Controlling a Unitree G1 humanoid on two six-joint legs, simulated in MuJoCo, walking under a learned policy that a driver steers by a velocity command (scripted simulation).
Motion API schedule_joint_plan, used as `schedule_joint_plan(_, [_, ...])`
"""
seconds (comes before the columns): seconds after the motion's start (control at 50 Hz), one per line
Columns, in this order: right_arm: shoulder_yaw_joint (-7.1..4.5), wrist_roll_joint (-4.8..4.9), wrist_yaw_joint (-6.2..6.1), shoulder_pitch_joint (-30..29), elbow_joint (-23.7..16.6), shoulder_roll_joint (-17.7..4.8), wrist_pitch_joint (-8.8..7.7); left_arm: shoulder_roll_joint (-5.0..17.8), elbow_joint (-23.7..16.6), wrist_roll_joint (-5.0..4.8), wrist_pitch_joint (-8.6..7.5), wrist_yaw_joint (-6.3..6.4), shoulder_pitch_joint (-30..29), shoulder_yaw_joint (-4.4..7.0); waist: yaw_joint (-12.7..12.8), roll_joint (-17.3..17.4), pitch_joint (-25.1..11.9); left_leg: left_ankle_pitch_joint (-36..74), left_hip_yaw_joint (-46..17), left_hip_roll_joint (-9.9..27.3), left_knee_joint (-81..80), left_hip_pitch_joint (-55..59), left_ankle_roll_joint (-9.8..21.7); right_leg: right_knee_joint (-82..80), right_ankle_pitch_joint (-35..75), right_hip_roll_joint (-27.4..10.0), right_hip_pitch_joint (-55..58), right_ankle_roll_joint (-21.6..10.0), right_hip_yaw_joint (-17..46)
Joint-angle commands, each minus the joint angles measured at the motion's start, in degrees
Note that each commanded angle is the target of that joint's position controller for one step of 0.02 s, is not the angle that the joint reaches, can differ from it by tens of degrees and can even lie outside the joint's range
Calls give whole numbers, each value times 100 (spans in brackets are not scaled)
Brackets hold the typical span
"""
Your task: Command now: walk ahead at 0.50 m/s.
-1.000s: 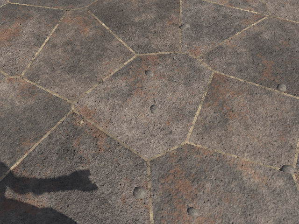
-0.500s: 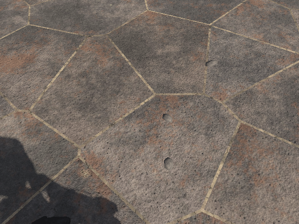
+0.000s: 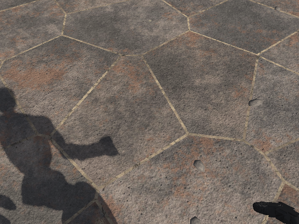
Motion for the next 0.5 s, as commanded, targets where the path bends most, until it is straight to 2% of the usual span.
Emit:
schedule_joint_plan(0.02, [-544,-144,-105,2265,203,-1597,-35,435,-493,137,-86,38,56,8,-1149,406,-1844,19,-1839,1393,244,4367,1019,3682,3022,-481,-2459,-274,-38])
schedule_joint_plan(0.04, [-526,-60,-77,2467,314,-1596,6,81,-428,112,-216,-10,465,-116,-1013,1533,-2425,-932,-3994,2159,-558,5313,1585,5008,-926,239,-3966,-111,414])
schedule_joint_plan(0.06, [-394,-18,-93,2334,291,-1118,22,686,-460,-70,-289,-55,-22,42,-1177,947,-1830,-1675,-3699,1983,-795,4917,1329,5552,-903,-106,-4601,-185,839])
schedule_joint_plan(0.08, [-335,-12,-117,1879,231,-979,20,817,-625,-158,-322,-69,-515,79,-1090,660,-1016,-1463,-2858,1832,-972,4029,1108,5479,-340,-375,-4796,-240,664])
schedule_joint_plan(0.1, [-290,-69,-116,1500,195,-846,8,763,-649,-104,-310,-45,-740,85,-916,289,-609,-1104,-2301,1621,-1193,3212,998,5196,153,-603,-4570,-224,578])
schedule_joint_plan(0.12, [-246,-123,-103,1240,180,-688,-26,691,-635,-48,-247,-30,-718,116,-712,295,-321,-821,-1862,1447,-1444,2600,941,4927,485,-765,-4303,-196,602])
schedule_joint_plan(0.14, [-236,-157,-92,1096,206,-625,-72,584,-590,-53,-160,-25,-544,117,-540,488,-271,-640,-1569,1358,-1640,2200,921,4801,679,-871,-3947,-156,658])
schedule_joint_plan(0.16, [-237,-145,-82,1030,246,-574,-120,459,-541,-65,-77,-14,-423,104,-458,497,-213,-477,-1286,1291,-1802,1980,914,4705,776,-898,-3801,-111,671])
schedule_joint_plan(0.2, [-266,-159,-104,1034,357,-651,-181,355,-587,-59,23,14,-516,109,-391,388,-43,-48,-771,1248,-1992,1788,897,4501,1127,-886,-3966,-22,716])
schedule_joint_plan(0.26, [-306,-188,-183,1205,518,-772,-186,317,-746,-6,32,-4,-873,128,-459,222,69,472,-196,1215,-2061,1990,827,3767,2033,-828,-4358,65,823])
schedule_joint_plan(0.32, [-292,-177,-262,1085,554,-839,-144,185,-930,54,-22,-103,-1369,78,-559,178,259,1304,579,950,-1975,1862,593,2532,2939,-674,-3943,39,398])
schedule_joint_plan(0.36, [-311,-138,-346,1280,645,-941,-70,60,-1167,116,-39,-186,-1827,23,-740,151,291,2010,811,1003,-1743,2027,532,2010,3201,-551,-3743,23,61])
schedule_joint_plan(0.38, [-324,-109,-373,1373,689,-995,-15,70,-1258,113,-32,-231,-1909,24,-775,175,236,2228,848,1074,-1584,2261,513,1856,3145,-507,-3727,0,-5])
schedule_joint_plan(0.44, [-394,10,-448,1323,697,-1177,182,281,-1456,110,8,-360,-1803,109,-631,356,37,3117,871,1307,-860,2961,386,1594,2327,-315,-3647,-201,-154])
schedule_joint_plan(0.48, [-441,66,-526,1134,606,-1267,306,584,-1373,116,8,-405,-1097,258,-249,425,-339,3894,896,1258,246,3060,210,1396,1869,12,-2874,-413,-350])
schedule_joint_plan(0.5, [-416,73,-536,1066,555,-1195,344,848,-1217,119,-16,-354,-437,397,88,202,-663,3498,1025,959,1338,2823,-13,823,2475,215,-1981,-592,-346])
